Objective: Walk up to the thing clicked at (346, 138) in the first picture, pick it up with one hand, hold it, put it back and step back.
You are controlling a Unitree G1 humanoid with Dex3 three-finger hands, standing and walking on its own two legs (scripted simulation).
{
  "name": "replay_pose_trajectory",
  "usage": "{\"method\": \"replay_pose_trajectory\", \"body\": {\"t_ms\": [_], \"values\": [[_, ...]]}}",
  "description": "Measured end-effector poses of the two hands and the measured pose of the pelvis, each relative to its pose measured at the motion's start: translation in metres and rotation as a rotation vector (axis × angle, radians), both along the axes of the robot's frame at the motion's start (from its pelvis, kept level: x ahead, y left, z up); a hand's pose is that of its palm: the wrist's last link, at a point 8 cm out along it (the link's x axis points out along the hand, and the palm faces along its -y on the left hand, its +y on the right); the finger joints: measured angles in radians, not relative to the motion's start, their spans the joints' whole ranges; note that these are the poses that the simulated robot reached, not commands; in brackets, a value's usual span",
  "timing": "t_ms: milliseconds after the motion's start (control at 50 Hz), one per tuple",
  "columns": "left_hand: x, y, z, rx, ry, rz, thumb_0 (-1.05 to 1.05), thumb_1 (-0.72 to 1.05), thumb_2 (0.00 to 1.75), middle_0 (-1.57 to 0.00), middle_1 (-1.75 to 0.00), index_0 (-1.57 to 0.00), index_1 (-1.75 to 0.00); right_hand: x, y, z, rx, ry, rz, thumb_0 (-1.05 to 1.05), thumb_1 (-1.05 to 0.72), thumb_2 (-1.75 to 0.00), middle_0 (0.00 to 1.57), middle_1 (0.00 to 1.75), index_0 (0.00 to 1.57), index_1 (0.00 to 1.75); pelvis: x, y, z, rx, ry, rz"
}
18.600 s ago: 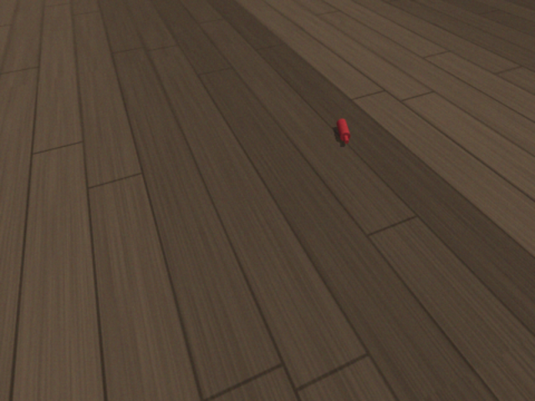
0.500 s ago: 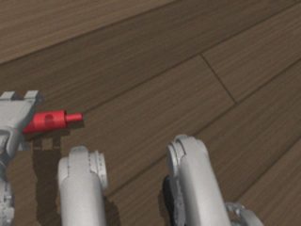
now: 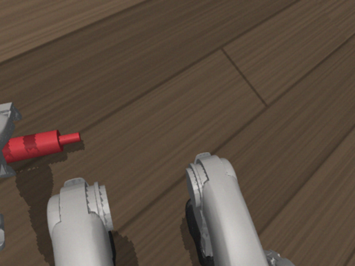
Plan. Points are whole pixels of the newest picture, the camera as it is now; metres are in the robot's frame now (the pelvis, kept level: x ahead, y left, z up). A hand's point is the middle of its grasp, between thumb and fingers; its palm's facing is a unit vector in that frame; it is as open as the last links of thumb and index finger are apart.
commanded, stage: rest palm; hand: left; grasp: from above
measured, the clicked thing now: (39, 144) +0.43 +0.29 -0.29
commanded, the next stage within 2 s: close in 0.78 s
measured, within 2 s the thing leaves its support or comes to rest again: neither
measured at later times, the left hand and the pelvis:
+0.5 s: hand (27, 143) +0.43 +0.30 -0.24, palm faces -0.41 -0.10 -0.91, open 14.1 cm; pelvis +0.01 +0.00 -0.03, yaw -3 degrees
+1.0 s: hand (30, 148) +0.42 +0.30 -0.26, palm faces -0.43 -0.15 -0.89, open 13.9 cm; pelvis +0.01 +0.01 -0.03, yaw -5 degrees
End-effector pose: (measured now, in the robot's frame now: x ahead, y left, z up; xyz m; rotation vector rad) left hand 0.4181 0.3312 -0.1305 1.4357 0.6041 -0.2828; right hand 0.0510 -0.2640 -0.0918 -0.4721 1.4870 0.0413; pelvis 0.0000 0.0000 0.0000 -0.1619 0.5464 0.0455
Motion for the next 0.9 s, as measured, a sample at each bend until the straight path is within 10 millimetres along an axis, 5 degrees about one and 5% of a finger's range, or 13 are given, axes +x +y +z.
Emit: {"method": "replay_pose_trajectory", "body": {"t_ms": [200,460,580,740,900], "values": [[-0.007,-0.015,-0.025,-0.075,-0.084,-0.095,0.00,-0.52,0.98,-0.09,-1.04,-0.09,-1.03,0.013,-0.009,0.005,-0.064,-0.011,0.066,0.00,-0.90,-0.90,0.20,0.30,0.20,0.30,0.001,-0.001,-0.011,-0.013,-0.031,-0.011],[0.009,-0.029,-0.052,0.003,-0.147,-0.065,0.00,-0.50,0.98,-0.08,-1.01,-0.08,-1.00,0.029,-0.008,-0.002,-0.032,-0.039,0.155,0.00,-0.90,-0.90,0.20,0.30,0.20,0.30,0.007,0.002,-0.025,-0.026,-0.032,-0.029],[0.021,-0.022,-0.056,0.009,-0.136,0.028,0.00,-0.50,0.97,-0.08,-1.01,-0.08,-1.00,0.026,0.000,-0.007,0.017,-0.035,0.158,0.00,-0.90,-0.90,0.20,0.30,0.20,0.30,0.010,0.003,-0.026,-0.033,-0.033,-0.038],[0.010,-0.008,-0.067,-0.009,-0.043,0.073,0.00,-0.51,0.97,-0.08,-1.02,-0.08,-1.01,0.012,0.009,-0.008,0.050,0.019,0.150,0.00,-0.90,-0.90,0.20,0.30,0.20,0.30,0.011,0.003,-0.025,-0.039,-0.046,-0.039],[0.005,-0.017,-0.072,-0.088,-0.071,-0.028,0.00,-0.52,0.99,-0.08,-1.00,-0.08,-1.00,0.006,0.010,-0.001,0.028,0.042,0.175,0.00,-0.90,-0.90,0.20,0.30,0.20,0.30,0.008,0.006,-0.025,-0.055,-0.082,-0.043]]}}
